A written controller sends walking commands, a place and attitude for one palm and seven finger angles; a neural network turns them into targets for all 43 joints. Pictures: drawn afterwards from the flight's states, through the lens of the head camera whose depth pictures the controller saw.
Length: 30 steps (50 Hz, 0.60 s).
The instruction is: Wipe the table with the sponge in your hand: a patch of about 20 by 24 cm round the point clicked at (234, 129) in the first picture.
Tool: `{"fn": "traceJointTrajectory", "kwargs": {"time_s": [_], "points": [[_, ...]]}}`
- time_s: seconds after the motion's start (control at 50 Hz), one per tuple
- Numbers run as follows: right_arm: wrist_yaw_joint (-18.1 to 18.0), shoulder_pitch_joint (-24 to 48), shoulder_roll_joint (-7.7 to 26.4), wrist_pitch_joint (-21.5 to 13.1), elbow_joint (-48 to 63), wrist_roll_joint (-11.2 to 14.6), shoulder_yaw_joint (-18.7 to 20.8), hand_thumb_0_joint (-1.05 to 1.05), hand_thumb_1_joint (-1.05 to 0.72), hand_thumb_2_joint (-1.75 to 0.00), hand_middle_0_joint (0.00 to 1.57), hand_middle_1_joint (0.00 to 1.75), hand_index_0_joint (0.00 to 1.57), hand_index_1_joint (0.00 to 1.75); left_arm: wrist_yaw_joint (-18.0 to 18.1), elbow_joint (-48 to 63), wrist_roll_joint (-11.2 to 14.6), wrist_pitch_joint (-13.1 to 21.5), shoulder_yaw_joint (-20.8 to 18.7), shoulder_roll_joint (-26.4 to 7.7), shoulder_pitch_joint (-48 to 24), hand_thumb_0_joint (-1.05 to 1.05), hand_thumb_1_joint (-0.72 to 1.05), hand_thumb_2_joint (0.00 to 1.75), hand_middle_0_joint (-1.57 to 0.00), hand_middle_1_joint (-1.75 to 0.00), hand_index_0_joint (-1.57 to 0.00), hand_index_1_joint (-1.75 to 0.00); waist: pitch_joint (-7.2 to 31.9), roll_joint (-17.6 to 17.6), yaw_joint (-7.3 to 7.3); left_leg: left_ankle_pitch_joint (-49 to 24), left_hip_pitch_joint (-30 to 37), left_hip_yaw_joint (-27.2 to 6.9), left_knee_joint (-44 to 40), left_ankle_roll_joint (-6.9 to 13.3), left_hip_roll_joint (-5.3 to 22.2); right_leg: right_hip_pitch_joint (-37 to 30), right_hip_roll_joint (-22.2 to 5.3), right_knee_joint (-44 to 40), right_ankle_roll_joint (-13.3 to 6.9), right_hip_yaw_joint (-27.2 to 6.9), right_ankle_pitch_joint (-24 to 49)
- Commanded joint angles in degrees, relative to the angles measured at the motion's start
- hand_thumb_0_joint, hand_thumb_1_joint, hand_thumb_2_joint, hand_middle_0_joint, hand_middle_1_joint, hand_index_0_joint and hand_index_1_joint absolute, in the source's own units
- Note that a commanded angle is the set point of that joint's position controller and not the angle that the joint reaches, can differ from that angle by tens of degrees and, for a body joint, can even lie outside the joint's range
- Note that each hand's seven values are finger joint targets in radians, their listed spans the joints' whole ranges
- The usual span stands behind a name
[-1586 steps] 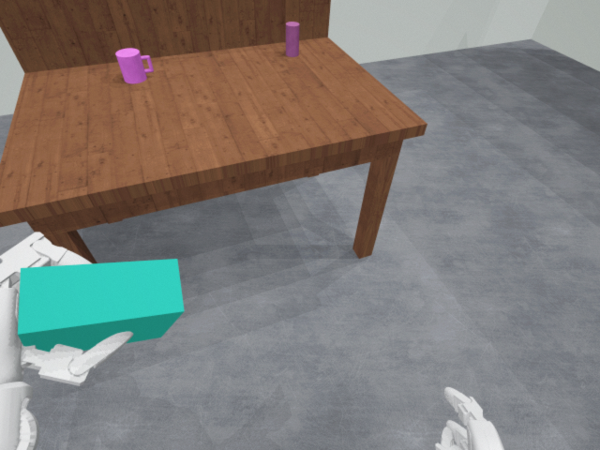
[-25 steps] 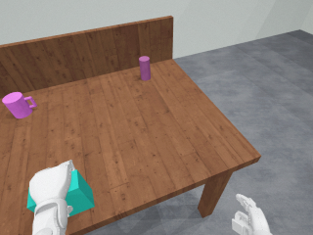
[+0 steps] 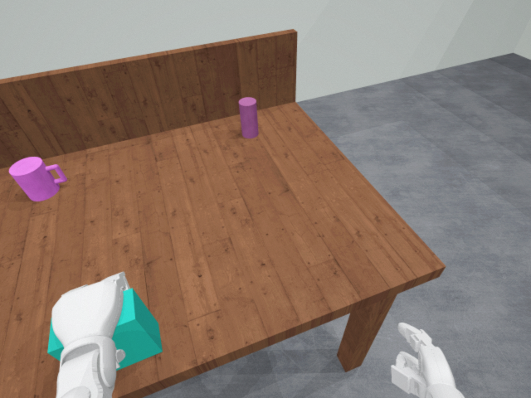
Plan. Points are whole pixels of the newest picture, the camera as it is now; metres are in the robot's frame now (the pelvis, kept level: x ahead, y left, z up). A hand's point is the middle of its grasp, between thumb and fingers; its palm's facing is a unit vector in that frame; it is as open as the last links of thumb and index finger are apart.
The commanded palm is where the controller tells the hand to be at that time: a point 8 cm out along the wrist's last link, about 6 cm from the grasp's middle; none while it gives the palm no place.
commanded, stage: lift the sponge slowly off the table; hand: left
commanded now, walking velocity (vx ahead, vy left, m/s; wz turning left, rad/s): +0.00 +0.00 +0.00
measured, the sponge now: (116, 341) +0.20 +0.28 -0.04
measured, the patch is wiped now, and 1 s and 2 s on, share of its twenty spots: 1.00 1.00 1.00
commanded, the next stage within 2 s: bring the sponge back beside the body in 1.86 s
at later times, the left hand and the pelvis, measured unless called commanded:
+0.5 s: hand (106, 338) +0.19 +0.27 +0.01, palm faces -0.05 -0.15 -0.99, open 9.4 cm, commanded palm +0.16 +0.26 +0.08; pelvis +0.00 +0.00 +0.01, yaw +0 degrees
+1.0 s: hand (96, 331) +0.18 +0.26 +0.05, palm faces +0.00 -0.13 -0.99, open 9.4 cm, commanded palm +0.16 +0.26 +0.12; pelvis -0.01 -0.01 +0.01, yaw +1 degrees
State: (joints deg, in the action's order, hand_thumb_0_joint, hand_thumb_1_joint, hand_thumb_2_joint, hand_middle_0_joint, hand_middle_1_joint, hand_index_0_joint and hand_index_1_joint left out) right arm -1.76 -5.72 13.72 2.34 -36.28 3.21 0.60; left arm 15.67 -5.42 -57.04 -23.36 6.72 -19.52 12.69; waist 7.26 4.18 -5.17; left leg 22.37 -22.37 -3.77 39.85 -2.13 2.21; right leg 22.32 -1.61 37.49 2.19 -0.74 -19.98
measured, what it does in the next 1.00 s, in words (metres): stands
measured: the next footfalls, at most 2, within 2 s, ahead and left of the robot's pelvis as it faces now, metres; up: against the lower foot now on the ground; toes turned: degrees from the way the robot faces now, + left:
none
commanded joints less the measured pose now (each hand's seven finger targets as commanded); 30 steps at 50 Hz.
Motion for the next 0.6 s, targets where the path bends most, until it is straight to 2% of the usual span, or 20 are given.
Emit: {"fn": "traceJointTrajectory", "kwargs": {"time_s": [0.0,0.04,0.06,0.08,0.16,0.18,0.2,0.22,0.26,0.28,0.34,0.36,0.38,0.4,0.44,0.46,0.48,0.54,0.56,0.58], "points": [[-0.2,10.6,6.1,-3.5,10.1,-0.2,2.0,0.00,-0.90,-0.90,0.20,0.30,0.20,0.30,-0.9,7.6,1.5,0.6,-1.4,-4.1,0.2,0.00,0.10,1.30,-1.20,-1.60,-1.20,-1.60,4.7,-5.7,-0.37,-16.6,3.3,2.9,-5.8,3.5,-3.6,-5.4,3.6,-5.2,-5.0,4.6,17.8],[-0.1,10.7,6.1,-3.6,10.1,-0.4,2.0,0.00,-0.90,-0.90,0.20,0.30,0.20,0.30,-0.9,8.8,1.2,0.8,-1.0,-4.0,0.4,0.00,0.10,1.30,-1.20,-1.60,-1.20,-1.60,5.0,-4.9,-0.43,-17.5,3.8,2.9,-6.0,3.5,-3.5,-5.8,3.6,-5.2,-5.2,4.7,18.5],[-0.2,10.8,6.3,-3.7,10.0,-0.5,2.2,0.00,-0.90,-0.90,0.20,0.30,0.20,0.30,-0.6,9.8,1.2,0.9,-2.8,-5.9,0.7,0.00,0.10,1.30,-1.20,-1.60,-1.20,-1.60,5.1,-5.6,-0.86,-17.6,4.1,2.7,-6.2,3.5,-3.4,-6.3,3.7,-5.5,-5.3,4.2,18.5],[-0.1,10.7,6.0,-3.7,10.4,-0.4,2.1,0.00,-0.90,-0.90,0.20,0.30,0.20,0.30,-0.8,10.7,1.1,0.8,-1.0,-4.0,1.3,0.00,0.10,1.30,-1.20,-1.60,-1.20,-1.60,5.3,-5.1,-0.76,-18.0,4.4,2.9,-6.1,3.7,-3.6,-6.5,3.7,-5.5,-5.2,4.9,18.7],[-0.1,11.3,6.0,-3.8,9.8,-0.6,2.0,0.00,-0.90,-0.90,0.20,0.30,0.20,0.30,-0.6,12.8,0.4,0.8,-2.7,-6.5,-1.0,0.00,0.10,1.30,-1.20,-1.60,-1.20,-1.60,3.9,-4.2,-0.78,-17.9,5.2,2.5,-7.1,3.5,-3.2,-6.2,3.9,-6.1,-5.4,4.4,17.1],[-0.1,11.3,5.7,-3.9,10.2,-0.6,1.9,0.00,-0.90,-0.90,0.20,0.30,0.20,0.30,-0.8,14.1,0.3,0.8,-0.3,-4.5,-2.4,0.00,0.10,1.30,-1.20,-1.60,-1.20,-1.60,4.9,-2.9,-0.53,-17.9,5.9,2.6,-7.2,3.7,-3.5,-6.4,3.9,-6.0,-5.4,5.0,16.5],[0.0,11.4,5.5,-4.0,9.9,-0.6,2.0,0.00,-0.90,-0.90,0.20,0.30,0.20,0.30,-0.6,13.5,0.0,0.8,-1.7,-5.7,-1.2,0.00,0.10,1.30,-1.20,-1.60,-1.20,-1.60,4.5,-2.8,-1.00,-18.5,6.3,2.5,-7.1,3.6,-3.3,-6.5,3.8,-6.1,-5.6,4.8,16.7],[0.0,11.5,5.7,-4.0,9.8,-0.8,1.8,0.00,-0.90,-0.90,0.20,0.30,0.20,0.30,-0.8,13.6,0.0,0.7,-0.4,-4.7,-1.9,0.00,0.10,1.30,-1.20,-1.60,-1.20,-1.60,4.2,-3.5,-0.63,-18.5,6.5,2.6,-7.3,3.7,-3.4,-6.5,3.9,-6.3,-5.5,4.9,17.1],[-0.4,11.8,6.0,-4.0,9.2,-0.9,1.9,0.00,-0.90,-0.90,0.20,0.30,0.20,0.30,-0.6,14.5,0.0,0.8,-4.1,-8.4,-3.2,0.00,0.10,1.30,-1.20,-1.60,-1.20,-1.60,4.3,-4.0,-1.15,-17.9,6.8,2.4,-7.9,3.5,-3.3,-7.3,3.9,-7.0,-5.6,4.0,16.8],[-0.5,11.7,5.6,-4.1,9.7,-0.9,1.8,0.00,-0.90,-0.90,0.20,0.30,0.20,0.30,-0.9,15.5,-0.1,0.8,-2.6,-6.9,-2.9,0.00,0.10,1.30,-1.20,-1.60,-1.20,-1.60,5.3,-2.9,-1.11,-18.3,7.3,2.7,-7.8,3.8,-3.7,-8.0,3.8,-7.1,-5.5,4.6,17.1],[-0.3,11.9,5.5,-4.2,9.0,-1.1,1.7,0.00,-0.90,-0.90,0.20,0.30,0.20,0.30,-1.1,16.0,-0.7,1.2,-2.7,-7.0,-2.4,0.00,0.10,1.30,-1.20,-1.60,-1.20,-1.60,5.1,-3.1,-1.03,-20.5,8.3,2.9,-7.6,3.6,-3.6,-8.4,3.6,-7.2,-5.6,4.3,20.1],[-0.4,12.3,5.8,-4.2,8.9,-1.1,1.7,0.00,-0.90,-0.90,0.20,0.30,0.20,0.30,-1.0,17.1,-0.7,1.1,-4.5,-9.0,-2.7,0.00,0.10,1.30,-1.20,-1.60,-1.20,-1.60,5.2,-1.9,-1.46,-20.1,8.5,2.6,-8.4,3.4,-3.4,-8.9,3.9,-7.5,-5.8,3.8,18.7],[-0.3,12.2,5.3,-4.4,9.6,-1.1,1.7,0.00,-0.90,-0.90,0.20,0.30,0.20,0.30,-1.2,18.8,-0.7,1.3,-2.2,-6.9,-3.3,0.00,0.10,1.30,-1.20,-1.60,-1.20,-1.60,5.7,-1.2,-1.15,-20.5,8.9,2.8,-8.1,3.7,-3.7,-9.1,3.8,-7.4,-5.7,4.5,19.0],[-0.2,12.4,5.2,-4.5,9.1,-1.1,1.7,0.00,-0.90,-0.90,0.20,0.30,0.20,0.30,-1.2,18.3,-0.9,1.4,-3.6,-8.2,-2.8,0.00,0.10,1.30,-1.20,-1.60,-1.20,-1.60,5.0,-1.5,-1.22,-20.8,9.2,2.8,-8.1,3.5,-3.5,-8.9,3.7,-7.7,-5.7,4.3,19.0],[-0.2,12.6,5.3,-4.4,8.9,-1.3,1.5,0.00,-0.90,-0.90,0.20,0.30,0.20,0.30,-1.3,18.7,-1.3,1.4,-3.1,-8.1,-4.4,0.00,0.10,1.30,-1.20,-1.60,-1.20,-1.60,3.7,-1.3,-1.00,-20.2,9.2,2.9,-8.6,3.5,-3.5,-8.5,3.7,-8.3,-5.7,4.3,18.0],[-0.5,12.7,5.7,-4.5,8.6,-1.4,1.6,0.00,-0.90,-0.90,0.20,0.30,0.20,0.30,-1.0,19.8,-1.3,1.5,-5.3,-10.4,-5.6,0.00,0.10,1.30,-1.20,-1.60,-1.20,-1.60,4.3,-0.9,-1.38,-19.7,9.6,2.4,-9.1,3.4,-3.3,-8.9,4.1,-8.6,-6.0,3.5,16.7],[-0.5,12.6,5.2,-4.6,9.2,-1.4,1.5,0.00,-0.90,-0.90,0.20,0.30,0.20,0.30,-1.1,20.5,-1.5,1.6,-3.2,-8.3,-5.8,0.00,0.10,1.30,-1.20,-1.60,-1.20,-1.60,4.6,-0.4,-1.33,-19.6,9.8,2.6,-9.1,3.7,-3.6,-8.8,4.0,-8.7,-5.8,4.5,15.8],[-0.6,13.2,5.3,-5.0,8.4,-1.5,1.6,0.00,-0.90,-0.90,0.20,0.30,0.20,0.30,-0.9,20.4,-2.0,2.1,-4.3,-9.3,-7.3,0.00,0.10,1.30,-1.20,-1.60,-1.20,-1.60,4.4,-0.7,-1.28,-20.3,10.7,2.7,-9.3,3.5,-3.5,-9.1,3.9,-9.0,-6.0,4.1,16.8],[-0.8,13.6,5.4,-5.1,8.6,-1.5,1.5,0.00,-0.90,-0.90,0.20,0.30,0.20,0.30,-0.8,20.9,-1.6,1.9,-5.7,-10.8,-6.0,0.00,0.10,1.30,-1.20,-1.60,-1.20,-1.60,4.5,0.1,-2.04,-20.0,10.9,2.5,-10.0,3.4,-3.6,-10.0,4.0,-9.6,-6.1,3.3,16.2],[-0.8,13.1,5.2,-5.1,8.5,-1.5,1.5,0.00,-0.90,-0.90,0.20,0.30,0.20,0.30,-1.0,21.0,-1.5,1.7,-4.7,-9.5,-6.1,0.00,0.10,1.30,-1.20,-1.60,-1.20,-1.60,5.7,-0.4,-1.81,-20.6,11.3,2.8,-9.7,3.6,-3.8,-10.6,3.9,-9.5,-5.9,4.2,17.0]]}}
